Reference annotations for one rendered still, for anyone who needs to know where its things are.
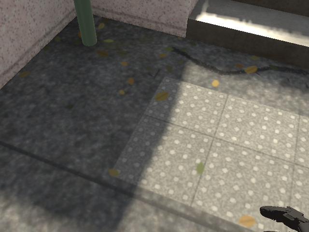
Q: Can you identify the right robot hand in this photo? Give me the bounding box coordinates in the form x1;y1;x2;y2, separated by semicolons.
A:
260;206;309;232

